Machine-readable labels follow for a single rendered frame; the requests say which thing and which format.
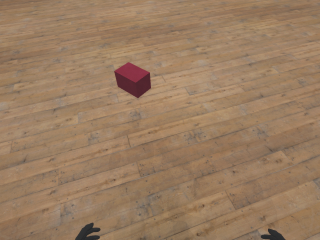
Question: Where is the carton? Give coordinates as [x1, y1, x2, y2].
[114, 62, 151, 98]

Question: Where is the robot left hand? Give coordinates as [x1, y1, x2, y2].
[75, 222, 101, 240]

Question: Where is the robot right hand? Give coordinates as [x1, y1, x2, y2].
[261, 228, 285, 240]

